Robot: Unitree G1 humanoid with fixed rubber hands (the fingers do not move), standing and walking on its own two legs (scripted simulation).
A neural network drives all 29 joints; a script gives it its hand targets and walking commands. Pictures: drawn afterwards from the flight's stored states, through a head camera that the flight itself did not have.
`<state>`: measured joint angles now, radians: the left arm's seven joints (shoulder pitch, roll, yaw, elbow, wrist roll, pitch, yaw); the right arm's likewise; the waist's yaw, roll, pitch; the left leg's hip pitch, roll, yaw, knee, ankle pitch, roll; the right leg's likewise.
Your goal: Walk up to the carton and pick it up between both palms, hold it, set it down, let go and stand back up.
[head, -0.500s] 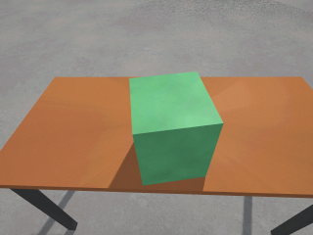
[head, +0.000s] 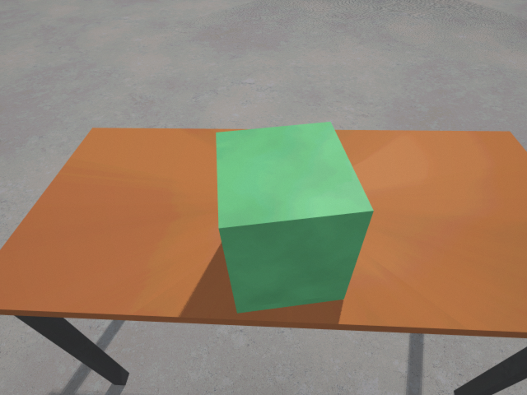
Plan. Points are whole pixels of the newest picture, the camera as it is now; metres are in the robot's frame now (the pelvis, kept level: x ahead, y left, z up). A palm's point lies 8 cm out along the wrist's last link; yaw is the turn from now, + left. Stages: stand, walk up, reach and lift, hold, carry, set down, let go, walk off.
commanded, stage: stand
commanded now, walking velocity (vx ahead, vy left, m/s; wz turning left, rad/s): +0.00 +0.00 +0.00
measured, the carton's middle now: (282, 219) +0.41 +0.00 +0.04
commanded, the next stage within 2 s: none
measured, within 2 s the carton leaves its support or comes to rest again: neither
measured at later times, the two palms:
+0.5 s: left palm out of the picture +0.03 +0.25 -0.13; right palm out of the picture +0.02 -0.25 -0.13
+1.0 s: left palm out of the picture +0.02 +0.24 -0.13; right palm out of the picture +0.03 -0.25 -0.13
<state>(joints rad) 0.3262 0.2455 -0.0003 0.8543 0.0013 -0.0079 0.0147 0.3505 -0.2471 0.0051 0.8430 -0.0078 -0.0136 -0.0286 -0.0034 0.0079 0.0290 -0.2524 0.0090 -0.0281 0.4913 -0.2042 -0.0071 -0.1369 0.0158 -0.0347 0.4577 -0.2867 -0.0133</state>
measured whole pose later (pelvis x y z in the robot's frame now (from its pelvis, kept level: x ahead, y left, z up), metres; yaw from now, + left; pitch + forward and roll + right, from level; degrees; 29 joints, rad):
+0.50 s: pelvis +0.00 +0.00 +0.00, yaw +1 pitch -2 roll -1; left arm 0.33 0.23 0.00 0.91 0.00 -0.01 0.02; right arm 0.35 -0.23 0.01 0.91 -0.01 -0.01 -0.04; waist 0.00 0.01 0.03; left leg -0.24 0.01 -0.04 0.47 -0.20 -0.01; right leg -0.12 0.02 -0.04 0.43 -0.28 -0.02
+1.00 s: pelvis +0.01 -0.01 +0.00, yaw +1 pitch -2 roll +0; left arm 0.34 0.22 -0.01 0.95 0.00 -0.01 0.03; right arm 0.33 -0.22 0.02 0.96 -0.01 -0.01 -0.04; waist 0.00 0.01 0.03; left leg -0.22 0.00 -0.04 0.45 -0.19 -0.01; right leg -0.10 0.01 -0.05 0.41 -0.28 -0.02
